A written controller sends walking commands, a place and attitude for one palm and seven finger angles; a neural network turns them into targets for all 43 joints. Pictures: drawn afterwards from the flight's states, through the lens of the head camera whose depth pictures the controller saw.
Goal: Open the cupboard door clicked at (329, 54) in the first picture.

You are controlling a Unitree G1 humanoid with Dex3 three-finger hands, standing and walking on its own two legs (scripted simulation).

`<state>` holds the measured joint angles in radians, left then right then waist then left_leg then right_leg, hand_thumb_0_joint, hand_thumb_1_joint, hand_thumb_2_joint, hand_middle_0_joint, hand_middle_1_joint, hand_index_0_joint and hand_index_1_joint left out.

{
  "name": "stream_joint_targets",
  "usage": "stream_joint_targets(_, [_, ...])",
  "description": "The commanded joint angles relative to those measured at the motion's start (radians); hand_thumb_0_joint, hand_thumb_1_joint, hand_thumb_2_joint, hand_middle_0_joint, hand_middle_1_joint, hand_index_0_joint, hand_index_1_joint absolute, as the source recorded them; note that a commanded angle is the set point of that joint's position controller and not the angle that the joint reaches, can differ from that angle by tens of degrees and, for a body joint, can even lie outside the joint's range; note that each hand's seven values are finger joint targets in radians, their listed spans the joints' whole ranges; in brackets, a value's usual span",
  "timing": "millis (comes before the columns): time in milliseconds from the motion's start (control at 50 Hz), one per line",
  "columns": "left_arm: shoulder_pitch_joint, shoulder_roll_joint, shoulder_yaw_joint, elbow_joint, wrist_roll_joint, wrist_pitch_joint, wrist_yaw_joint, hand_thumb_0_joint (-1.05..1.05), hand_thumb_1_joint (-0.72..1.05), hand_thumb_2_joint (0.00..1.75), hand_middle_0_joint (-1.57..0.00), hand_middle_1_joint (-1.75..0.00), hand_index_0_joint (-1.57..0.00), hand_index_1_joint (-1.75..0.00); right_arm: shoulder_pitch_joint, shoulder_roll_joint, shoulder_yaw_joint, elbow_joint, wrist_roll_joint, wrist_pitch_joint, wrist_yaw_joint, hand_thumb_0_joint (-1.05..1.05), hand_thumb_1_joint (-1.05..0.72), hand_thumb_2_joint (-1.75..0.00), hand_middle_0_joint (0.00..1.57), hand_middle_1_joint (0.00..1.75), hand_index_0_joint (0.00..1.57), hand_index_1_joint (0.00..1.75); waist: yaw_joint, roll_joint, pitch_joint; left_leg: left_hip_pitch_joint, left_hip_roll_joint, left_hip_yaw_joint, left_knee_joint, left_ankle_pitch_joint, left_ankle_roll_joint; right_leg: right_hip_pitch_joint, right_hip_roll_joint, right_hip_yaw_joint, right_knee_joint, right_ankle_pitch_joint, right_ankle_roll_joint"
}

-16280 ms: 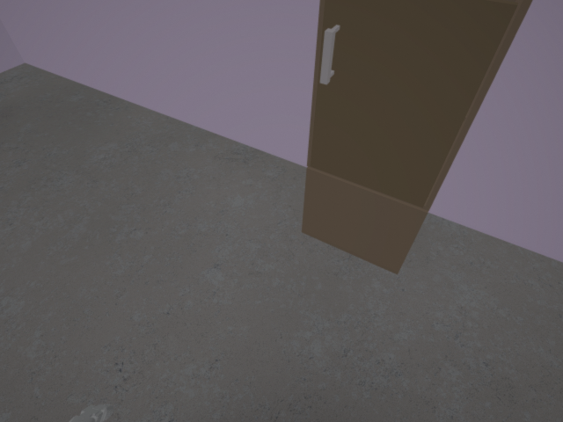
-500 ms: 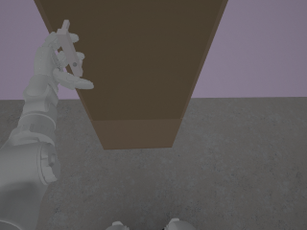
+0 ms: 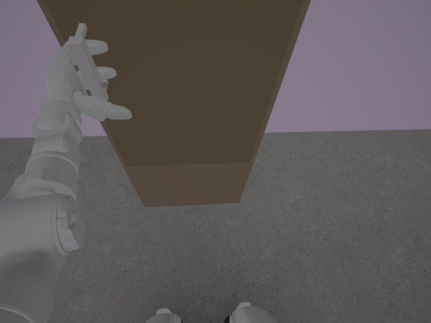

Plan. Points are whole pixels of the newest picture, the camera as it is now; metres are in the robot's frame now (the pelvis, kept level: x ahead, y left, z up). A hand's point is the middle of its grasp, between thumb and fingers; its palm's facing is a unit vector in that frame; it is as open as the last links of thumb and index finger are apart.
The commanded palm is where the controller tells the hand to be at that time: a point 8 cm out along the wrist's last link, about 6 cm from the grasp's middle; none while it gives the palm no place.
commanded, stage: slide the fingers in behind the handle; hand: left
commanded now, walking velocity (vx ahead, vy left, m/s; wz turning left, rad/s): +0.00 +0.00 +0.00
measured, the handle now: (92, 66) +0.57 +0.18 +0.12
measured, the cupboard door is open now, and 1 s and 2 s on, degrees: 0 2 38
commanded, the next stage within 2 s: close the thumb around the handle in 0.06 s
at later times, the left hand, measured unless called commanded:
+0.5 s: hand (103, 85) +0.52 +0.15 +0.12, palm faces -0.03 -1.00 +0.00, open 10.7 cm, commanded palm +0.49 +0.20 +0.12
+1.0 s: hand (102, 89) +0.51 +0.15 +0.12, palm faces -0.01 -1.00 -0.01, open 5.5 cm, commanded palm +0.48 +0.20 +0.12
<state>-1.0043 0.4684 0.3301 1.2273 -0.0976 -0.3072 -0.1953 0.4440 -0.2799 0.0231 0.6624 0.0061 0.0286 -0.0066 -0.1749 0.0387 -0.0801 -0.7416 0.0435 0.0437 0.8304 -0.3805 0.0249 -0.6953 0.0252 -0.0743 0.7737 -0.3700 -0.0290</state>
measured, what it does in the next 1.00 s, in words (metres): stands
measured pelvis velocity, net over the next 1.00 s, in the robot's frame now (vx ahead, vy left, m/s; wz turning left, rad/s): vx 0.00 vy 0.00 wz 0.01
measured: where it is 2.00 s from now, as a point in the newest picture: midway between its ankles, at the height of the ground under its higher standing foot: outside the picture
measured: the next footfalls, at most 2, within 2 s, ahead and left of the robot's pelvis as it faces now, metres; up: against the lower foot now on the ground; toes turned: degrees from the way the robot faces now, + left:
none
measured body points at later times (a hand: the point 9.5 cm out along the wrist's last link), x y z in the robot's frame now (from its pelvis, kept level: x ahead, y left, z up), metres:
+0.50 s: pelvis +0.01 +0.00 +0.00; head +0.10 +0.01 +0.44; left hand +0.51 +0.21 +0.12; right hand +0.01 -0.26 -0.12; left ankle +0.00 +0.10 -0.70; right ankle +0.00 -0.10 -0.70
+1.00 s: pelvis +0.00 +0.00 +0.00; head +0.09 +0.01 +0.44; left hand +0.50 +0.21 +0.12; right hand +0.00 -0.26 -0.12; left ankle +0.00 +0.10 -0.70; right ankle +0.00 -0.10 -0.70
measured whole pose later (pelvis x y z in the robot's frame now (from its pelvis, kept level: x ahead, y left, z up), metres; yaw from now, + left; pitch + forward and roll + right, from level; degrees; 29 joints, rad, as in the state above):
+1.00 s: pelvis +0.00 +0.00 +0.00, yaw +0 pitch +16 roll -2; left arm -0.96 0.42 0.31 1.20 -0.11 -0.33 -0.17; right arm 0.41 -0.27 0.02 0.67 0.01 0.03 0.00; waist -0.16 0.04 -0.09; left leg -0.71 0.04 0.04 0.83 -0.39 0.03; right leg -0.66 0.02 -0.07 0.77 -0.38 -0.02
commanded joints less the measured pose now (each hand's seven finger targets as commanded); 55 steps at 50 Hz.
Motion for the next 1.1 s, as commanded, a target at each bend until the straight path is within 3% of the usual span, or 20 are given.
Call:
stream_joint_targets(0, [-0.499, 0.165, -0.009, -0.271, -0.021, -0.09, -0.014, 0.0, -0.5, 0.3, -0.3, -1.2, -0.3, -1.2, 0.15, -0.165, -0.061, -0.056, -0.001, -0.023, -0.011, 0.0, -0.9, -0.9, 0.2, 0.3, 0.2, 0.3, -0.019, 0.078, -0.474, 0.385, -0.03, -0.083, -0.05, 0.391, 0.013, 0.127, 0.033, 0.049, -0.073, 0.385, 0.01])
stream_joint_targets(60, [-0.48, 0.166, -0.011, -0.231, -0.019, -0.082, -0.01, 0.0, -0.5, 0.3, -0.3, -1.2, -0.3, -1.2, 0.142, -0.168, -0.061, -0.049, 0.002, -0.021, -0.009, 0.0, -0.9, -0.9, 0.2, 0.3, 0.2, 0.3, -0.023, 0.058, -0.419, 0.358, -0.026, -0.08, -0.056, 0.342, 0.01, 0.104, 0.033, 0.049, -0.084, 0.348, 0.013])
stream_joint_targets(140, [-0.495, 0.118, -0.049, -0.248, -0.016, -0.085, -0.004, 0.0, -0.5, 0.3, -0.3, -1.2, -0.3, -1.2, 0.141, -0.165, -0.064, -0.045, 0.001, -0.022, -0.007, 0.0, -0.9, -0.9, 0.2, 0.3, 0.2, 0.3, -0.032, 0.069, -0.434, 0.392, -0.025, -0.087, -0.053, 0.369, 0.01, 0.085, 0.033, 0.046, -0.081, 0.356, 0.012])
stream_joint_targets(180, [-0.501, 0.155, -0.016, -0.259, -0.016, -0.086, 0.001, 0.0, -0.39, 0.35, -0.31, -1.21, -0.31, -1.21, 0.145, -0.168, -0.066, -0.041, 0.0, -0.023, -0.006, 0.0, -0.9, -0.9, 0.2, 0.3, 0.2, 0.3, -0.022, 0.066, -0.443, 0.382, -0.027, -0.085, -0.055, 0.369, 0.009, 0.106, 0.031, 0.048, -0.078, 0.365, 0.012])
stream_joint_targets(280, [-0.484, 0.155, -0.017, -0.233, -0.018, -0.077, -0.01, 0.0, -0.11, 0.47, -0.33, -1.24, -0.33, -1.24, 0.133, -0.165, -0.061, -0.049, 0.003, -0.019, -0.009, 0.0, -0.9, -0.9, 0.2, 0.3, 0.2, 0.3, -0.024, 0.042, -0.427, 0.351, -0.032, -0.076, -0.054, 0.361, 0.014, 0.129, 0.03, 0.053, -0.08, 0.386, 0.015])
stream_joint_targets(340, [-0.463, 0.181, 0.01, -0.241, -0.02, -0.078, -0.011, 0.0, 0.06, 0.54, -0.34, -1.26, -0.34, -1.26, 0.135, -0.166, -0.061, -0.054, 0.003, -0.018, -0.011, 0.0, -0.9, -0.9, 0.2, 0.3, 0.2, 0.3, -0.01, 0.046, -0.453, 0.364, -0.032, -0.077, -0.051, 0.401, 0.013, 0.146, 0.03, 0.051, -0.071, 0.417, 0.012])
stream_joint_targets(420, [-0.48, 0.158, -0.01, -0.28, -0.024, -0.088, -0.015, 0.0, 0.28, 0.64, -0.36, -1.28, -0.36, -1.28, 0.128, -0.161, -0.062, -0.058, 0.003, -0.016, -0.009, 0.0, -0.9, -0.9, 0.2, 0.3, 0.2, 0.3, -0.012, 0.08, -0.461, 0.39, -0.031, -0.077, -0.048, 0.424, 0.01, 0.136, 0.029, 0.051, -0.069, 0.425, 0.013])
stream_joint_targets(460, [-0.433, 0.175, 0.014, -0.284, -0.027, -0.09, -0.013, 0.0, 0.4, 0.68, -0.36, -1.3, -0.36, -1.3, 0.126, -0.163, -0.064, -0.062, 0.001, -0.015, -0.006, 0.0, -0.9, -0.9, 0.2, 0.3, 0.2, 0.3, 0.006, 0.079, -0.481, 0.405, -0.028, -0.08, -0.047, 0.457, 0.006, 0.145, 0.031, 0.047, -0.064, 0.438, 0.01])
stream_joint_targets(500, [-0.429, 0.176, 0.019, -0.301, -0.033, -0.095, -0.014, 0.0, 0.51, 0.73, -0.37, -1.31, -0.37, -1.31, 0.128, -0.162, -0.066, -0.064, 0.001, -0.013, -0.007, 0.0, -0.9, -0.9, 0.2, 0.3, 0.2, 0.3, 0.004, 0.048, -0.491, 0.403, -0.028, -0.079, -0.044, 0.481, 0.01, 0.17, 0.032, 0.047, -0.061, 0.466, 0.011])
stream_joint_targets(620, [-0.465, 0.117, -0.036, -0.323, -0.028, -0.095, -0.006, 0.0, 0.84, 0.88, -0.4, -1.34, -0.4, -1.34, 0.113, -0.157, -0.067, -0.059, 0.003, -0.009, -0.004, 0.0, -0.9, -0.9, 0.2, 0.3, 0.2, 0.3, -0.012, 0.088, -0.454, 0.426, -0.026, -0.082, -0.053, 0.452, 0.006, 0.12, 0.033, 0.044, -0.071, 0.423, 0.012])
stream_joint_targets(640, [-0.443, 0.132, -0.02, -0.299, -0.023, -0.093, -0.002, 0.0, 0.9, 0.9, -0.4, -1.35, -0.4, -1.35, 0.117, -0.159, -0.069, -0.053, 0.003, -0.008, -0.006, 0.0, -0.9, -0.9, 0.2, 0.3, 0.2, 0.3, -0.004, 0.073, -0.45, 0.421, -0.023, -0.086, -0.05, 0.446, 0.003, 0.113, 0.032, 0.041, -0.068, 0.409, 0.01])
stream_joint_targets(680, [-0.454, 0.117, -0.032, -0.29, -0.025, -0.093, -0.001, 0.0, 0.9, 0.9, -0.4, -1.35, -0.4, -1.35, 0.118, -0.16, -0.069, -0.05, 0.003, -0.012, -0.005, 0.0, -0.9, -0.9, 0.2, 0.3, 0.2, 0.3, -0.011, 0.041, -0.43, 0.406, -0.024, -0.089, -0.057, 0.425, 0.004, 0.117, 0.033, 0.039, -0.073, 0.396, 0.011])
stream_joint_targets(740, [-0.49, 0.118, -0.039, -0.297, -0.022, -0.098, 0.002, 0.0, 0.9, 0.9, -0.4, -1.35, -0.4, -1.35, 0.118, -0.161, -0.068, -0.043, 0.002, -0.015, -0.005, 0.0, -0.9, -0.9, 0.2, 0.3, 0.2, 0.3, -0.02, 0.061, -0.443, 0.418, -0.024, -0.091, -0.053, 0.429, 0.005, 0.106, 0.031, 0.043, -0.071, 0.398, 0.012])
stream_joint_targets(800, [-0.47, 0.13, -0.026, -0.304, -0.021, -0.107, 0.003, 0.0, 0.9, 0.9, -0.4, -1.35, -0.4, -1.35, 0.121, -0.161, -0.069, -0.044, 0.0, -0.017, -0.005, 0.0, -0.9, -0.9, 0.2, 0.3, 0.2, 0.3, -0.007, 0.072, -0.466, 0.428, -0.025, -0.095, -0.053, 0.445, 0.003, 0.118, 0.031, 0.04, -0.064, 0.397, 0.007])
stream_joint_targets(840, [-0.47, 0.106, -0.046, -0.28, -0.023, -0.103, 0.002, 0.0, 0.9, 0.9, -0.4, -1.35, -0.4, -1.35, 0.111, -0.159, -0.065, -0.043, 0.002, -0.019, -0.004, 0.0, -0.9, -0.9, 0.2, 0.3, 0.2, 0.3, -0.017, 0.059, -0.439, 0.412, -0.025, -0.092, -0.054, 0.411, 0.003, 0.102, 0.032, 0.043, -0.072, 0.381, 0.01])
stream_joint_targets(880, [-0.474, 0.144, -0.017, -0.276, -0.021, -0.104, 0.004, 0.0, 0.9, 0.9, -0.4, -1.35, -0.4, -1.35, 0.113, -0.165, -0.066, -0.045, 0.001, -0.02, -0.005, 0.0, -0.9, -0.9, 0.2, 0.3, 0.2, 0.3, -0.01, 0.056, -0.434, 0.386, -0.029, -0.087, -0.06, 0.377, 0.005, 0.12, 0.031, 0.046, -0.075, 0.37, 0.01])
stream_joint_targets(940, [-0.5, 0.136, -0.033, -0.265, -0.018, -0.103, 0.001, 0.0, 0.9, 0.9, -0.4, -1.35, -0.4, -1.35, 0.115, -0.165, -0.064, -0.041, 0.002, -0.021, -0.008, 0.0, -0.9, -0.9, 0.2, 0.3, 0.2, 0.3, -0.023, 0.061, -0.427, 0.384, -0.029, -0.09, -0.057, 0.37, 0.006, 0.102, 0.03, 0.047, -0.074, 0.36, 0.011])
stream_joint_targets(960, [-0.459, 0.201, 0.021, -0.247, -0.012, -0.102, 0.001, 0.0, 0.9, 0.9, -0.4, -1.35, -0.4, -1.35, 0.119, -0.171, -0.066, -0.043, 0.003, -0.019, -0.011, 0.0, -0.9, -0.9, 0.2, 0.3, 0.2, 0.3, -0.003, 0.04, -0.436, 0.368, -0.029, -0.089, -0.058, 0.361, 0.008, 0.123, 0.029, 0.051, -0.075, 0.358, 0.01])
stream_joint_targets(980, [-0.43, 0.214, 0.032, -0.259, -0.015, -0.102, -0.003, 0.0, 0.9, 0.9, -0.4, -1.35, -0.4, -1.35, 0.114, -0.17, -0.063, -0.055, 0.002, -0.019, -0.012, 0.0, -0.9, -0.9, 0.2, 0.3, 0.2, 0.3, 0.01, 0.055, -0.456, 0.363, -0.033, -0.082, -0.064, 0.363, 0.008, 0.153, 0.027, 0.053, -0.073, 0.371, 0.01])
stream_joint_targets(1080, [-0.289, 0.18, 0.026, -0.318, -0.039, -0.1, -0.029, 0.0, 0.9, 0.9, -0.4, -1.35, -0.4, -1.35, 0.087, -0.162, -0.064, -0.097, 0.01, -0.011, -0.011, 0.0, -0.9, -0.9, 0.2, 0.3, 0.2, 0.3, 0.046, 0.043, -0.467, 0.367, -0.032, -0.065, -0.075, 0.391, 0.008, 0.207, 0.029, 0.049, -0.073, 0.412, 0.008])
